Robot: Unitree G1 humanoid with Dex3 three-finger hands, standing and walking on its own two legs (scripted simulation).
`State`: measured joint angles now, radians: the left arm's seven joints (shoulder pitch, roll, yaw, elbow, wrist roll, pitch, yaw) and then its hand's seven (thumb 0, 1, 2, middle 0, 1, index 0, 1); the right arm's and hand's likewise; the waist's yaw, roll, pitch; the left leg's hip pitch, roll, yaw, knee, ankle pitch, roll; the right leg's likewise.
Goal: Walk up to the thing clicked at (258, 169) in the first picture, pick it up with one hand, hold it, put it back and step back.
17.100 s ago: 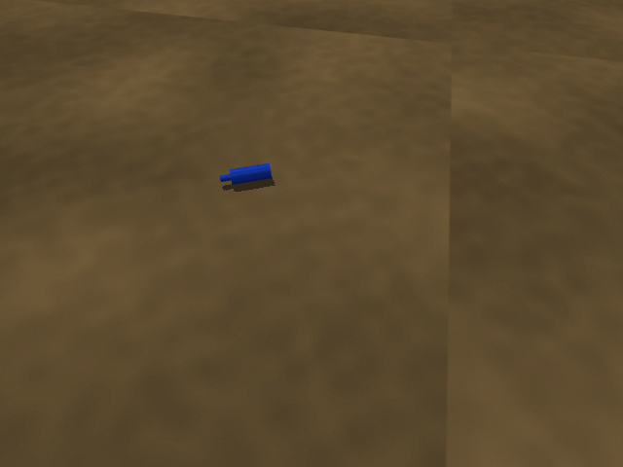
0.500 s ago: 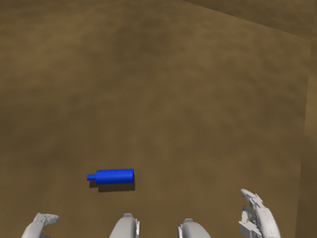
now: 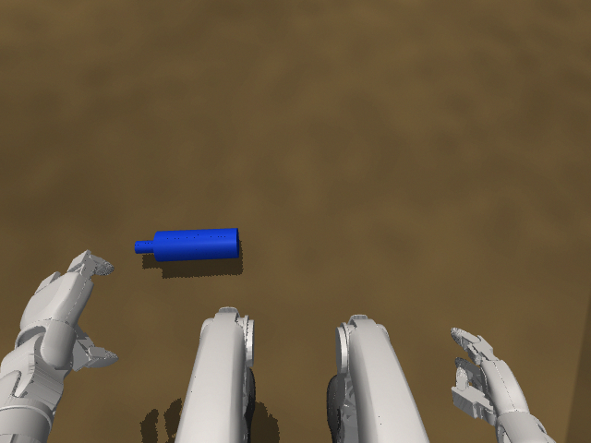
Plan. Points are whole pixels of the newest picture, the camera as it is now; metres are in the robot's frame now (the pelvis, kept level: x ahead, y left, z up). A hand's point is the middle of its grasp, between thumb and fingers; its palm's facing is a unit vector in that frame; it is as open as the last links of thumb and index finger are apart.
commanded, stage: rise first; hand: left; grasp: from above
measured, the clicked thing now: (187, 245) +0.49 +0.27 -0.47
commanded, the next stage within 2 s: none
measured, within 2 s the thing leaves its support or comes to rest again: neither
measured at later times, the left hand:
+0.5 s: hand (134, 270) +0.38 +0.31 -0.27, palm faces -0.47 -0.16 -0.87, open 14.1 cm
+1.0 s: hand (148, 254) +0.42 +0.31 -0.33, palm faces -0.44 -0.05 -0.90, open 14.2 cm
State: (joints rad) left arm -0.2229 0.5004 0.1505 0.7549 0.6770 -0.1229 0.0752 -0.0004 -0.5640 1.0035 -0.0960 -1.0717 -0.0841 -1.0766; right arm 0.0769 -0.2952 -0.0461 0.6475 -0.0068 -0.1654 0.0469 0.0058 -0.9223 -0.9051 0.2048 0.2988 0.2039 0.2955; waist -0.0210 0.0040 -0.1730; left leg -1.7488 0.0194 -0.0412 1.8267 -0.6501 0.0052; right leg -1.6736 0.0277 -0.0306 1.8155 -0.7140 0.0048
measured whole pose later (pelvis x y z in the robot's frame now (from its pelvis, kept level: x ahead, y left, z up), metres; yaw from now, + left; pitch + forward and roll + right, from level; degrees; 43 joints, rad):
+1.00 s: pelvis -0.03 +0.00 -0.17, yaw -7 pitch +33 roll -8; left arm -0.84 0.80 0.16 1.34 1.26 -0.30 0.36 0.00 -0.55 1.02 -0.09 -1.01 -0.08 -1.01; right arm 0.09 -0.25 0.05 0.76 -0.14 -0.02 0.11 0.00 -0.91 -0.90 0.20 0.30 0.20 0.30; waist -0.16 -0.04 -0.05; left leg -2.29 0.04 -0.13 2.36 -0.66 0.01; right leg -2.17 0.07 -0.11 2.30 -0.71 0.02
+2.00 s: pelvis -0.03 +0.00 -0.18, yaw -8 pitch +32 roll -9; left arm -0.89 0.83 0.15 1.41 1.25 -0.26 0.40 0.00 -0.57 1.03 -0.08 -1.03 -0.07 -1.03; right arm 0.11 -0.26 0.10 0.74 -0.15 -0.03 0.13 0.00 -0.91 -0.90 0.20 0.30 0.20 0.30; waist -0.21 -0.05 -0.01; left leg -2.33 0.04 -0.16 2.42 -0.67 0.01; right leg -2.21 0.08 -0.13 2.34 -0.71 0.02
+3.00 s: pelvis -0.03 +0.00 -0.18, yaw -8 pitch +31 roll -10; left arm -0.91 0.85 0.13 1.42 1.25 -0.24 0.36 0.00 -0.58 1.05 -0.09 -1.02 -0.07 -1.03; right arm 0.12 -0.27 0.12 0.73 -0.14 -0.05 0.13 0.00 -0.91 -0.90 0.20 0.30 0.20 0.30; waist -0.23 -0.05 0.00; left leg -2.33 0.04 -0.16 2.42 -0.66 0.01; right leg -2.21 0.07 -0.14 2.34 -0.70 0.02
